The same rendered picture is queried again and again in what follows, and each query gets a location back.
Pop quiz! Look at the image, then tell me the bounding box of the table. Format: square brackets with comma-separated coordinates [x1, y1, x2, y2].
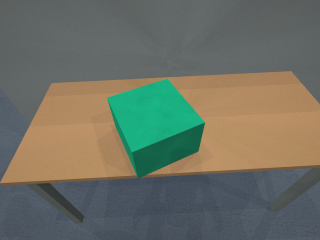
[0, 71, 320, 224]

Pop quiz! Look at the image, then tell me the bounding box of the carton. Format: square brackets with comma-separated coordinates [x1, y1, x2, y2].
[107, 79, 205, 179]

